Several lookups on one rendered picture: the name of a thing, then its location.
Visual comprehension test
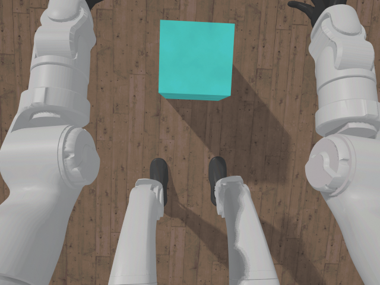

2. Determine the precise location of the robot right forearm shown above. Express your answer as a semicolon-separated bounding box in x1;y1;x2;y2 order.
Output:
309;4;380;140

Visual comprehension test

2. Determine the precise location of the robot right foot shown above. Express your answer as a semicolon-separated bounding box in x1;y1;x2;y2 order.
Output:
208;156;227;206

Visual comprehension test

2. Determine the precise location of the robot left hand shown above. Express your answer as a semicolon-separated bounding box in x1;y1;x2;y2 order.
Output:
85;0;103;12

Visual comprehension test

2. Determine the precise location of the robot right upper arm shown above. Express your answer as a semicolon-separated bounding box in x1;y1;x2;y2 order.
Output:
305;134;380;285

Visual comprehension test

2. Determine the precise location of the robot right hand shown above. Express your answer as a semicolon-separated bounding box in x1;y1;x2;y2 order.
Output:
288;0;347;28

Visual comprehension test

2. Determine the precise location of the carton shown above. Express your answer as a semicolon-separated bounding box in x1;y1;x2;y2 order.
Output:
159;20;235;101

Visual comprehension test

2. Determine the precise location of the robot right thigh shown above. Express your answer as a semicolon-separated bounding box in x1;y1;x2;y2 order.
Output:
216;182;280;285

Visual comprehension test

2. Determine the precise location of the robot left upper arm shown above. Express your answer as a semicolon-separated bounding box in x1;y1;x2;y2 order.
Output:
0;125;100;285

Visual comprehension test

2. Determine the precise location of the robot left forearm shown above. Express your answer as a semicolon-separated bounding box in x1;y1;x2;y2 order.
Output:
0;0;96;178

